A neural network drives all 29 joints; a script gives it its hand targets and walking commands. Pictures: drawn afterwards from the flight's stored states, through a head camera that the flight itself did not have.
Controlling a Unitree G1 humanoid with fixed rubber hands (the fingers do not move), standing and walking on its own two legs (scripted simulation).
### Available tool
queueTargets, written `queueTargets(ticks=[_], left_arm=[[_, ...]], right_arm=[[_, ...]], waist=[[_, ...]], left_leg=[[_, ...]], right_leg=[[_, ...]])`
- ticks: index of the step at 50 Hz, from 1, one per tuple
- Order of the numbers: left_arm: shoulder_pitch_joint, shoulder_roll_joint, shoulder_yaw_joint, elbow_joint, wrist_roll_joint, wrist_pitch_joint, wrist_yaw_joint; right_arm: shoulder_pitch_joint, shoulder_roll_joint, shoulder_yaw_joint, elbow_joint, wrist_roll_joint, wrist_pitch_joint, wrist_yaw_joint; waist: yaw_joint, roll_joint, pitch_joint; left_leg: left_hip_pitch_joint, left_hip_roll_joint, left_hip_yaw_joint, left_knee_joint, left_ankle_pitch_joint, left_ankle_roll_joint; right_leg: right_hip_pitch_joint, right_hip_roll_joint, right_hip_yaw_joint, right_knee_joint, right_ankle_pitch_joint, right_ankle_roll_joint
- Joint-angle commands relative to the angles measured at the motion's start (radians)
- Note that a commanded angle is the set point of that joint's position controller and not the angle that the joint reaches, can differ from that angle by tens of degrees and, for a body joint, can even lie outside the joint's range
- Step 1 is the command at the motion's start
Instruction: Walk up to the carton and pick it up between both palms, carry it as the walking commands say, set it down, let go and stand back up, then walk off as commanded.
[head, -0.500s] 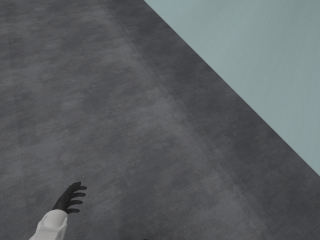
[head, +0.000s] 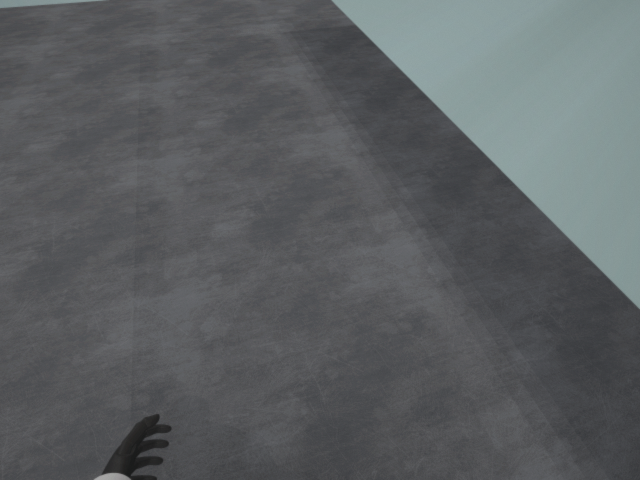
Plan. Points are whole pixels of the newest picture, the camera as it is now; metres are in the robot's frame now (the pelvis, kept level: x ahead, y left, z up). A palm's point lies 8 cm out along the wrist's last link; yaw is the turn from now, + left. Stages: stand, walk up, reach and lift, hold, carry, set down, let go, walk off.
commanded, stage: walk up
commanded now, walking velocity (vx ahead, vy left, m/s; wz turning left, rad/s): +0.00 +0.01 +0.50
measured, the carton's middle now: out of the picture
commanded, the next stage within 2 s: none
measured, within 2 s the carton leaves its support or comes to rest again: neither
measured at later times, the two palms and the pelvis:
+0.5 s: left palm (2, 479) +0.17 +0.38 -0.06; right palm out of the picture +0.10 -0.19 -0.06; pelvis +0.03 +0.08 +0.03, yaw +14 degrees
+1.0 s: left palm out of the picture +0.07 +0.40 -0.11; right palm (362, 370) +0.32 -0.08 -0.13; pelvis +0.15 +0.14 -0.01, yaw +21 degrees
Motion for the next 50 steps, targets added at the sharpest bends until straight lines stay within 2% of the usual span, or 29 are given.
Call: queueTargets(ticks=[1,2,3,4,5,7,9,12,13,15,22,23,24,25,27,28,30,31,32,33,34,35,36,37,38,41,44,47,50], left_arm=[[-0.155,0.207,0.082,-0.073,-0.008,-0.014,-0.024],[-0.11,0.153,0.084,-0.098,-0.015,-0.003,-0.027],[-0.13,0.141,0.071,-0.11,-0.016,0.003,-0.031],[-0.13,0.13,0.071,-0.106,-0.015,0.004,-0.033],[-0.165,0.124,0.062,-0.12,-0.02,0.004,-0.035],[-0.026,0.098,0.074,-0.05,0.006,-0.009,-0.042],[-0.032,0.102,0.078,-0.003,-0.005,-0.019,-0.034],[-0.129,0.108,0.096,-0.059,0.009,-0.02,-0.032],[-0.134,0.091,0.088,-0.077,0.012,-0.008,-0.033],[-0.161,0.093,0.088,-0.083,0.02,0.005,-0.039],[-0.208,0.111,0.081,-0.102,0.028,0.021,-0.037],[-0.223,0.114,0.08,-0.114,0.01,0.019,-0.033],[-0.238,0.103,0.087,-0.111,0.022,0.019,-0.035],[-0.164,0.104,0.083,-0.066,0.029,0.017,-0.035],[-0.17,0.103,0.088,-0.057,0.007,0.016,-0.033],[-0.153,0.157,0.099,-0.078,0.008,0.007,-0.036],[0.099,0.208,0.11,-0.034,-0.017,-0.027,-0.024],[0.134,0.228,0.109,-0.002,-0.005,-0.037,-0.004],[0.108,0.257,0.113,-0.008,0.017,-0.04,0.009],[0.008,0.231,0.09,0.008,0.027,-0.035,0.01],[0.006,0.16,0.064,-0.02,0.038,-0.055,0.004],[0.036,0.209,0.073,-0.031,0.028,-0.068,0.01],[-0.068,0.256,0.089,-0.045,0.029,-0.077,0.012],[-0.084,0.209,0.099,0.014,0.011,-0.078,-0.003],[-0.063,0.214,0.089,0.006,0.01,-0.089,-0.004],[0.166,0.161,0.061,0.051,0.004,-0.115,-0.004],[0.199,0.214,0.072,0.072,0.017,-0.119,-0.007],[0.281,0.199,0.069,0.079,0.008,-0.116,-0.017],[0.179,0.24,0.079,0.043,0.015,-0.109,-0.031]], right_arm=[[0.227,-0.121,-0.039,-0.009,-0.001,-0.053,-0.002],[0.184,-0.224,-0.062,-0.017,-0.019,-0.056,-0.012],[0.171,-0.243,-0.065,-0.025,-0.01,-0.055,-0.018],[0.157,-0.227,-0.069,-0.036,-0.019,-0.048,-0.027],[0.112,-0.212,-0.056,-0.042,-0.021,-0.041,-0.035],[0.032,-0.168,-0.066,-0.053,0.001,-0.062,-0.046],[0.083,-0.143,-0.07,-0.019,0.002,-0.085,-0.054],[0.101,-0.108,-0.061,-0.012,0.01,-0.076,-0.046],[0.136,-0.112,-0.06,-0.003,0.011,-0.071,-0.052],[0.097,-0.122,-0.052,-0.021,0.027,-0.067,-0.049],[0.045,-0.135,-0.042,-0.048,0.045,-0.049,-0.046],[0.015,-0.149,-0.044,-0.064,0.055,-0.042,-0.048],[0.041,-0.133,-0.049,-0.054,0.054,-0.045,-0.042],[0.053,-0.104,-0.04,-0.035,0.072,-0.04,-0.046],[-0.004,-0.114,-0.031,-0.041,0.054,-0.025,-0.02],[-0.069,-0.104,-0.027,-0.068,0.025,-0.028,-0.021],[-0.22,-0.097,-0.02,-0.109,0.033,-0.039,-0.01],[-0.245,-0.055,-0.018,-0.12,0.03,-0.049,-0.008],[-0.204,-0.059,-0.023,-0.138,0.012,-0.042,-0.007],[-0.166,-0.046,-0.018,-0.101,0.043,-0.042,0.004],[-0.068,-0.032,-0.028,-0.09,-0.019,-0.047,-0.01],[-0.103,-0.046,-0.029,-0.107,-0.034,-0.041,0.02],[-0.087,-0.05,-0.032,-0.118,-0.032,-0.031,0.03],[-0.151,-0.078,-0.039,-0.104,-0.019,-0.033,0.046],[-0.179,-0.067,-0.021,-0.127,-0.026,-0.033,0.053],[-0.175,-0.042,-0.018,-0.104,-0.009,-0.02,0.086],[-0.196,-0.019,-0.017,-0.104,0.009,-0.023,0.094],[-0.222,0.014,-0.001,-0.102,0.027,-0.035,0.085],[-0.2,0.006,-0.007,-0.093,0.042,-0.048,0.065]], waist=[[-0.135,-0.001,-0.105],[-0.041,0.272,-0.078],[-0.025,0.308,-0.053],[-0.009,0.185,-0.033],[-0.004,0.204,-0.009],[0.03,0.302,-0.039],[0.01,0.23,-0.148],[0.011,0.127,-0.178],[-0.005,0.199,-0.156],[0.009,0.176,-0.085],[-0.008,0.117,-0.073],[0.012,0.157,-0.053],[0.001,0.138,-0.137],[0.018,0.198,-0.191],[0.001,0.221,-0.114],[0.007,0.149,-0.041],[0.137,0.088,-0.122],[0.167,-0.096,-0.135],[0.133,-0.189,-0.181],[0.108,-0.208,-0.18],[0.057,-0.236,-0.061],[0.017,-0.157,-0.001],[-0.029,-0.199,0.049],[0.008,-0.223,0.079],[-0.013,-0.197,0.152],[0.052,-0.042,0.29],[0.055,-0.14,0.233],[0.086,-0.224,0.189],[0.013,-0.237,0.095]], left_leg=[[0.29,0.009,-0.044,-0.571,0.508,0.018],[0.403,0.173,-0.433,-0.593,1.017,0.046],[0.305,0.2,-0.605,-0.686,0.863,0.071],[0.298,0.201,-0.606,-0.711,0.622,0.092],[0.299,0.221,-0.657,-0.719,0.672,0.073],[0.388,0.166,-0.45,-0.663,0.526,0.09],[0.515,0.148,-0.348,-0.604,0.667,0.099],[0.494,0.139,-0.366,-0.632,0.589,0.113],[0.487,0.139,-0.418,-0.656,0.594,0.109],[0.38,0.131,-0.489,-0.745,0.476,0.075],[0.33,0.107,-0.506,-0.774,0.271,0.121],[0.358,0.126,-0.541,-0.737,0.513,0.125],[0.41,0.129,-0.492,-0.726,0.522,0.091],[0.41,0.1,-0.505,-0.788,0.313,0.061],[0.266,0.016,-0.497,-0.905,-0.244,0.105],[0.062,0.046,-0.47,-0.859,-0.293,0.075],[-0.258,-0.026,-0.335,-0.631,-0.22,0.088],[-0.292,-0.06,-0.253,-0.396,-0.242,0.099],[-0.251,-0.067,-0.135,-0.104,-0.127,0.074],[-0.249,-0.058,-0.111,0.029,-0.042,0.084],[-0.262,-0.052,-0.035,0.167,-0.098,0.026],[-0.367,-0.05,-0.032,0.263,-0.032,0.041],[-0.483,0.005,0.02,0.3,-0.012,0.02],[-0.466,0.079,0.016,0.294,-0.031,0.016],[-0.47,0.109,0.016,0.279,0.02,0.019],[-0.43,0.072,0.039,0.258,0.124,0.008],[-0.423,0.037,0.116,0.209,0.128,0.024],[-0.439,0.025,0.163,0.082,0.096,0.025],[-0.137,-0.016,0.242,-0.157,0.037,0.043]], right_leg=[[-0.092,-0.023,-0.007,0.46,0.323,-0.069],[-0.366,0.133,0.06,0.591,-0.288,-0.009],[-0.374,0.158,0.197,0.606,-0.347,-0.013],[-0.395,0.153,0.235,0.644,-0.277,-0.019],[-0.446,0.148,0.258,0.631,-0.247,-0.015],[-0.485,0.123,0.299,0.594,-0.146,-0.021],[-0.515,0.136,0.281,0.575,-0.042,-0.019],[-0.476,0.15,0.282,0.495,-0.015,-0.021],[-0.52,0.181,0.249,0.49,-0.005,-0.002],[-0.47,0.212,0.241,0.468,0.002,0.006],[-0.472,0.227,0.225,0.425,-0.014,0.035],[-0.495,0.225,0.274,0.405,-0.032,0.033],[-0.475,0.225,0.253,0.373,-0.031,0.017],[-0.406,0.24,0.217,0.312,-0.029,0.026],[-0.27,0.265,0.167,0.191,-0.098,0.048],[-0.118,0.225,0.221,0.137,-0.12,0.02],[0.36,0.083,0.313,-0.149,-0.004,0.002],[0.396,-0.068,0.415,-0.219,0.055,-0.008],[0.315,-0.201,0.425,-0.256,0.061,-0.042],[0.202,-0.237,0.443,-0.262,-0.026,-0.039],[0.093,-0.198,0.425,-0.287,-0.094,-0.104],[0.096,-0.293,0.486,-0.348,-0.255,-0.056],[0.104,-0.338,0.452,-0.399,-0.299,-0.096],[0.073,-0.339,0.404,-0.375,-0.258,-0.124],[0.004,-0.361,0.37,-0.384,-0.196,-0.106],[-0.048,-0.261,0.177,-0.355,0.071,-0.042],[0.036,-0.188,0.06,-0.34,0.151,-0.054],[0.151,-0.171,-0.017,-0.26,0.535,-0.062],[0.048,-0.147,-0.094,-0.164,0.686,-0.084]])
